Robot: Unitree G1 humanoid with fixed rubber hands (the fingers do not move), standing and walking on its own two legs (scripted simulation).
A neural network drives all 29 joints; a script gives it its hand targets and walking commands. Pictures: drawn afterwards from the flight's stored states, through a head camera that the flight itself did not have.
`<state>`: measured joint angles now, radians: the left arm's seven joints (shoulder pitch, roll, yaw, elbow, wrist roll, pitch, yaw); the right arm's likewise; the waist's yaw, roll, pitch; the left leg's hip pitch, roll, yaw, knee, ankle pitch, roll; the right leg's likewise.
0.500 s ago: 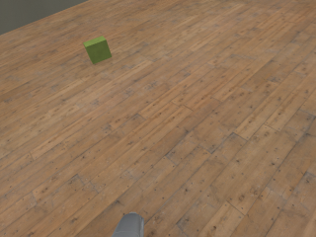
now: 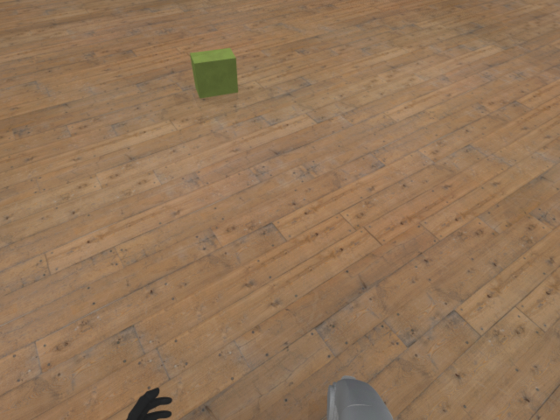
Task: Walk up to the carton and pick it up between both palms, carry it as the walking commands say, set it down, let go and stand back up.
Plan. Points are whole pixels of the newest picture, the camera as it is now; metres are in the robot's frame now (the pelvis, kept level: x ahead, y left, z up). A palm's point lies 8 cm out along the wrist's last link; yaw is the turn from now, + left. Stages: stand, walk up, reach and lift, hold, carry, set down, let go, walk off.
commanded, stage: walk up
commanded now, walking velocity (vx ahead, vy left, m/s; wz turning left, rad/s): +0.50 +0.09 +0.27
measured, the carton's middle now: (214, 73) +2.17 +0.30 -0.65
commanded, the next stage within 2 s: none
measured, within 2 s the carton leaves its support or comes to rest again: neither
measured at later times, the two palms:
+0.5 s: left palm (139, 346) +0.26 +0.24 -0.12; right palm (414, 320) +0.29 -0.25 -0.14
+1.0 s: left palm (120, 217) +0.55 +0.34 -0.13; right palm (338, 220) +0.52 -0.14 -0.12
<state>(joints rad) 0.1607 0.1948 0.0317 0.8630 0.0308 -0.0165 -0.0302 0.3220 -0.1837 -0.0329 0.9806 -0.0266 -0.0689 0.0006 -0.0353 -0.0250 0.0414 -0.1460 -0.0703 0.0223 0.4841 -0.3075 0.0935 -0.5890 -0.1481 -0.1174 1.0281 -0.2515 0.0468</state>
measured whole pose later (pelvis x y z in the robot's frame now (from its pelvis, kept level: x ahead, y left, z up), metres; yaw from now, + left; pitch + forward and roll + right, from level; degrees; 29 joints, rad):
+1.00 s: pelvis +0.50 +0.09 +0.01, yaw +6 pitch -2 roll +0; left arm 0.22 0.22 0.06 0.95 0.03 0.00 -0.04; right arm 0.32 -0.17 -0.05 1.05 -0.03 -0.09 0.00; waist -0.03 -0.04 0.01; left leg -0.10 0.06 0.17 0.36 -0.22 0.00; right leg -0.57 -0.14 -0.11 0.99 -0.17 0.05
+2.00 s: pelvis +0.94 +0.19 +0.01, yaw +6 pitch -1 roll -2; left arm 0.23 0.23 0.07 1.01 0.03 -0.02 -0.02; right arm 0.23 -0.15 -0.06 1.04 -0.03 -0.09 -0.01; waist -0.01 -0.05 0.06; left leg -0.24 0.07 0.14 0.47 -0.21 0.04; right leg -0.54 -0.12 -0.08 1.15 -0.24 0.02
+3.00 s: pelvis +1.41 +0.24 +0.00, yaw +7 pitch +0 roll -2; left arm 0.33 0.20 0.04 1.06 0.02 -0.03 -0.02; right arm 0.17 -0.13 -0.04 1.00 -0.04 -0.09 0.01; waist 0.03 -0.04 0.06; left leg -0.34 0.10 0.14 0.56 -0.23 0.02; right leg -0.39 -0.11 -0.08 1.13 -0.38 0.00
